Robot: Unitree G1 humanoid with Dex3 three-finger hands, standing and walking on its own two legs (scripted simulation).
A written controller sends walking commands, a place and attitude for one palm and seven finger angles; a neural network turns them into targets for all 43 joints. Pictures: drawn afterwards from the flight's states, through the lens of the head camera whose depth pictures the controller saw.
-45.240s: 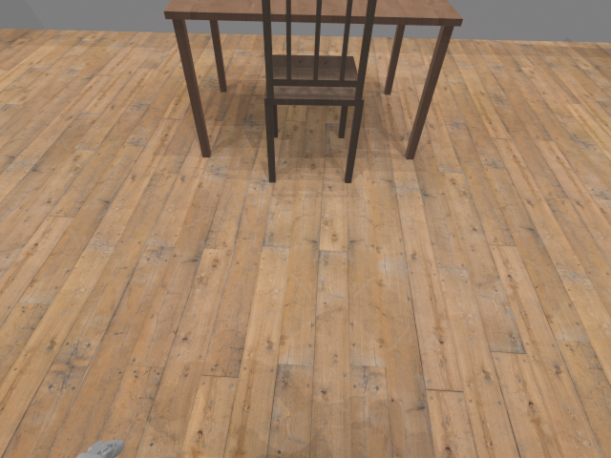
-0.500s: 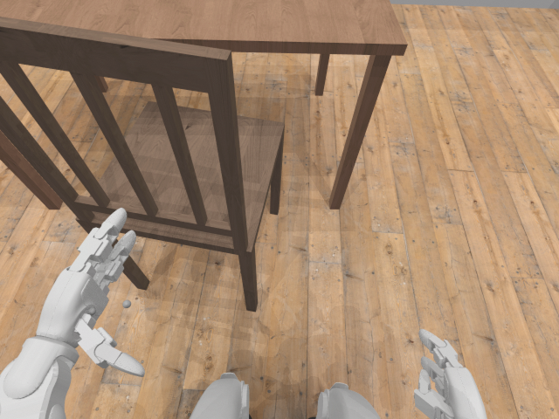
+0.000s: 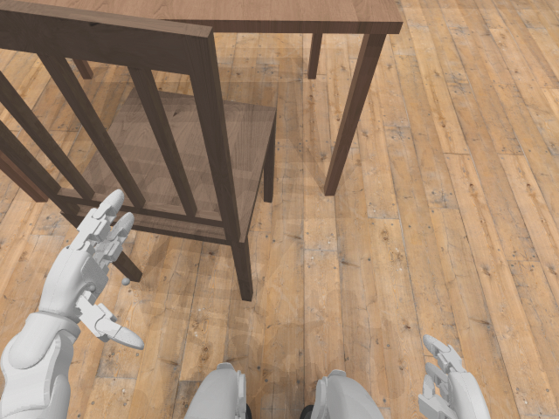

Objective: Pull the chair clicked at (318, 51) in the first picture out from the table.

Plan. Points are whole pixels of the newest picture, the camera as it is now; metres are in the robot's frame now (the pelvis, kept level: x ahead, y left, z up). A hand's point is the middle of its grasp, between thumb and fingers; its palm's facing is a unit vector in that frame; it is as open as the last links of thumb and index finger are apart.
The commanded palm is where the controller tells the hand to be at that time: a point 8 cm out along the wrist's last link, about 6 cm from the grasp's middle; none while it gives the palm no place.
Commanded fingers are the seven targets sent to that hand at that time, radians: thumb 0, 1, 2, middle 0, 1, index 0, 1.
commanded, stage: aim the fingers beside a spindle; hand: left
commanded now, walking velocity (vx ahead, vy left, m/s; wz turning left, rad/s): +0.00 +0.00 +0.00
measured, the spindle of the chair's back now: (106, 147) +0.50 +0.29 +0.04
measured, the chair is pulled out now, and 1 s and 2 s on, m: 0.17 0.17 0.17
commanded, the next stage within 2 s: none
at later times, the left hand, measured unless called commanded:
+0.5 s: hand (147, 262) +0.32 +0.20 +0.01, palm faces -0.17 -0.98 -0.04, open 16.9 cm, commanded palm +0.31 +0.25 +0.02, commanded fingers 0.00 -0.50 0.30 -0.06 -0.08 -0.06 -0.08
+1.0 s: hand (150, 264) +0.32 +0.19 +0.01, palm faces -0.13 -0.99 -0.06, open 16.9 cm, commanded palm +0.31 +0.25 +0.01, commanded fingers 0.00 -0.50 0.30 -0.06 -0.08 -0.06 -0.08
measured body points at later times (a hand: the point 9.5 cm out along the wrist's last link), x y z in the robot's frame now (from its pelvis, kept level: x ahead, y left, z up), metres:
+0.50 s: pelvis +0.00 +0.02 -0.01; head +0.11 +0.03 +0.43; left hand +0.33 +0.25 +0.02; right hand +0.16 -0.23 -0.10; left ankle +0.03 +0.09 -0.64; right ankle +0.03 -0.09 -0.64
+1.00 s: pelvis +0.00 +0.01 -0.01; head +0.11 +0.02 +0.43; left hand +0.32 +0.25 +0.02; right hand +0.15 -0.25 -0.11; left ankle +0.03 +0.09 -0.64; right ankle +0.03 -0.10 -0.64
